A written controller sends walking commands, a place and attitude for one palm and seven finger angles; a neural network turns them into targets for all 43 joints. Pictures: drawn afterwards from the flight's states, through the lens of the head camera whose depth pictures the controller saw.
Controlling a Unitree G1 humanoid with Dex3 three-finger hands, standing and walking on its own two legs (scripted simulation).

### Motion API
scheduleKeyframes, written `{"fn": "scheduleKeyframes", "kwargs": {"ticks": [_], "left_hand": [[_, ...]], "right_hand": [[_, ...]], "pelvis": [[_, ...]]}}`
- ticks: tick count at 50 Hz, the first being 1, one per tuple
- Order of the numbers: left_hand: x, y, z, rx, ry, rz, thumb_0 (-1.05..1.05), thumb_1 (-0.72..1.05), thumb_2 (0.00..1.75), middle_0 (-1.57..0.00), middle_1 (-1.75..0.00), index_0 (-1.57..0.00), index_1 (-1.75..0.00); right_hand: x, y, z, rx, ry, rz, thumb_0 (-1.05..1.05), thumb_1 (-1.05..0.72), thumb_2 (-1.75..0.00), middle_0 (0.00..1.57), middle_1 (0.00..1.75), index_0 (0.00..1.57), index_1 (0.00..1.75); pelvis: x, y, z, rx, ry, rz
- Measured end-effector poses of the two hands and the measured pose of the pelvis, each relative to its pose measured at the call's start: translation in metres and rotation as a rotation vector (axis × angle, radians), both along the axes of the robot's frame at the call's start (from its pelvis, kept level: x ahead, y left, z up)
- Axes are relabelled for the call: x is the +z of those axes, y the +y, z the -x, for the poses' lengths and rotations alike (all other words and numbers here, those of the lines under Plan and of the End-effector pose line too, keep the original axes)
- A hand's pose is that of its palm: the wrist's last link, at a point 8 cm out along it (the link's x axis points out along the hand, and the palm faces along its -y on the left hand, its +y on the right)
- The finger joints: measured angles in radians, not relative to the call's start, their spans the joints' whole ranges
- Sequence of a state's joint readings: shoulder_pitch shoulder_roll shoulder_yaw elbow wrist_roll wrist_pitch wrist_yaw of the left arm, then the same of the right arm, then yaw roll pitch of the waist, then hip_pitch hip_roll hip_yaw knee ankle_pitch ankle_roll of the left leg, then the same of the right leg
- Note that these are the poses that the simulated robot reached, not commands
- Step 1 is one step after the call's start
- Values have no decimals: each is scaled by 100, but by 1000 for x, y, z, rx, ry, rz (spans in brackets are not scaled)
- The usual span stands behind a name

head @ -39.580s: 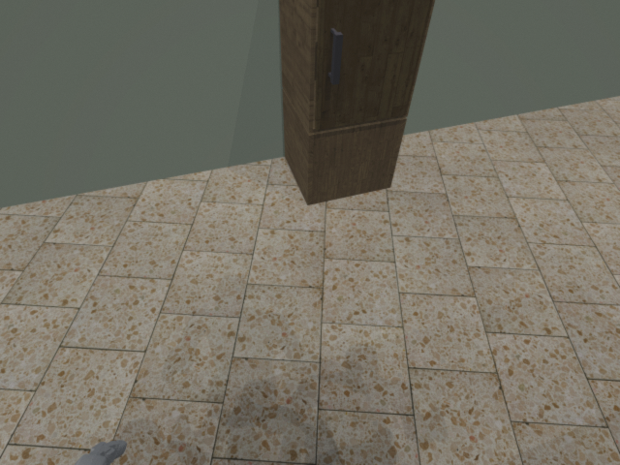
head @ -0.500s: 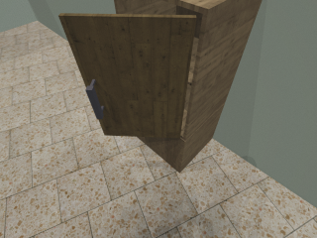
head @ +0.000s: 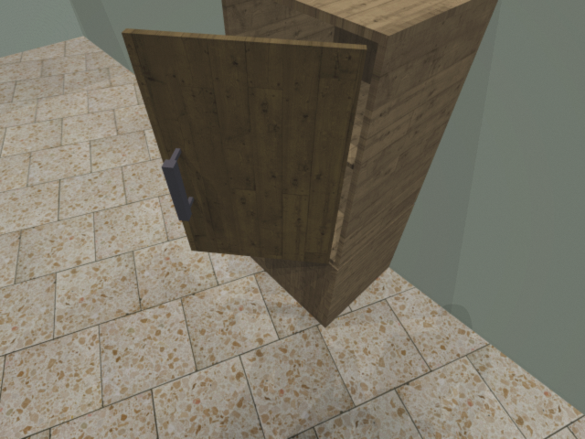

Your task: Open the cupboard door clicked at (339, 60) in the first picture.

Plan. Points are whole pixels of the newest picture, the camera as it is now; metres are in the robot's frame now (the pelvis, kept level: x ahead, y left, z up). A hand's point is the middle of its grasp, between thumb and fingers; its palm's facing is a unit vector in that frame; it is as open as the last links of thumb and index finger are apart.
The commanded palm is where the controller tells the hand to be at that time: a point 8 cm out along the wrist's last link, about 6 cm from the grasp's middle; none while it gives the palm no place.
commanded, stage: come to a stop and stand still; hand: left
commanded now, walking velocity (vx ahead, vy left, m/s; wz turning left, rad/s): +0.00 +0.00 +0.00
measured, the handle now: (181, 185) +0.61 +0.29 -0.06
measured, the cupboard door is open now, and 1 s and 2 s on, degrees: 41 41 41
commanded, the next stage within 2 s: look again from close up in 0.06 s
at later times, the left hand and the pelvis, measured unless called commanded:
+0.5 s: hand out of the picture +0.03 +0.21 -0.18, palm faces +0.01 -0.97 -0.24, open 7.4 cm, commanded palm none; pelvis +0.01 +0.02 -0.01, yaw -1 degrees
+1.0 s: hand out of the picture +0.02 +0.20 -0.19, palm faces +0.04 -0.98 -0.19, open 7.4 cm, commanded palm none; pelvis +0.02 +0.03 -0.01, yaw -1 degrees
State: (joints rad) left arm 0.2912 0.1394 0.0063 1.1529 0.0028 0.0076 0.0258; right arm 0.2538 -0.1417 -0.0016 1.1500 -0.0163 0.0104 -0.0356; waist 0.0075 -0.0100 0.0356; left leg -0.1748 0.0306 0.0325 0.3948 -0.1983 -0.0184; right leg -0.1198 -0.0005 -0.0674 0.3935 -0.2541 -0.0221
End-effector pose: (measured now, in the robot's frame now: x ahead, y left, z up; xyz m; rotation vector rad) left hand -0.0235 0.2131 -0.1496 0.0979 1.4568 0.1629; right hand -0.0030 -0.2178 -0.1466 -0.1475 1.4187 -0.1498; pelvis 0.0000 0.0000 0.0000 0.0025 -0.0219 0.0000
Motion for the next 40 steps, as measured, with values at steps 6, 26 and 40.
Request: {"fn": "scheduleKeyframes", "kwargs": {"ticks": [6,26,40], "left_hand": [[-2,-9,-5,0,-1,19,1,91,90,-20,-30,-20,-30],[5,43,-51,-74,-135,-82,1,91,90,-20,-30,-20,-30],[0,38,-41,-73,-82,-48,1,90,90,-20,-30,-20,-30]], "right_hand": [[1,0,0,1,14,1,1,-91,-90,20,30,20,30],[-11,20,-7,-2,-72,-18,2,-93,-90,20,30,20,30],[-3,16,-10,9,-42,-1,1,-91,-90,20,30,20,30]], "pelvis": [[0,-2,-5,0,3,0],[-8,22,-5,-17,-3,-2],[-6,21,-7,-20,12,-6]]}}
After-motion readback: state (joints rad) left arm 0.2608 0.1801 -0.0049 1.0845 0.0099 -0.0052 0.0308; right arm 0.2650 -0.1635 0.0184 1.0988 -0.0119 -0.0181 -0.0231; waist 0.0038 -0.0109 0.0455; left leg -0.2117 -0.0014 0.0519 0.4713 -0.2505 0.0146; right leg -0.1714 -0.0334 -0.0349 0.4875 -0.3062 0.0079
